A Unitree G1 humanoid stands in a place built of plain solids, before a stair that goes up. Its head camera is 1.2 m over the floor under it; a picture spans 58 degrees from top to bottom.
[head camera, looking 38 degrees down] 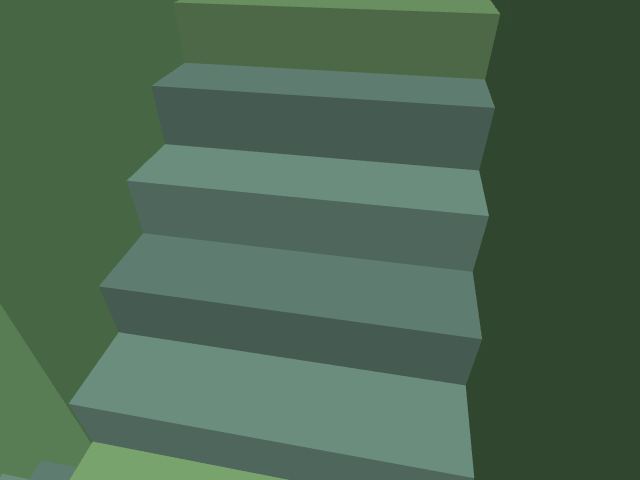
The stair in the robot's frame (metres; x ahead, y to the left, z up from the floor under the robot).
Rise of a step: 0.19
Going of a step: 0.24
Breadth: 1.00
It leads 10 degrees to the right of straight ahead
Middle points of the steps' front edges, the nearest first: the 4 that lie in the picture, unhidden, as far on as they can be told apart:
0.52 0.15 0.19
0.76 0.11 0.38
0.99 0.06 0.57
1.23 0.02 0.76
